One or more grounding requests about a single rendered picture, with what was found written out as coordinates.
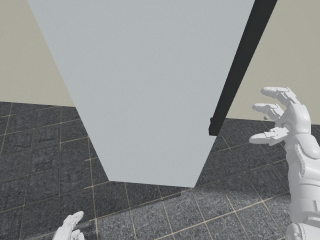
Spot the fridge door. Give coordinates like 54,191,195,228
27,0,255,188

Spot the robot right forearm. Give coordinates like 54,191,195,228
284,134,320,228

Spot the robot right hand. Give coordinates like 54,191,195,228
249,87,311,146

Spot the robot right upper arm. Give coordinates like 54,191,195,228
285,222,320,240

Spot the robot left hand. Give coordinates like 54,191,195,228
52,211,85,240

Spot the handle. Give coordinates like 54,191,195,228
208,0,278,136

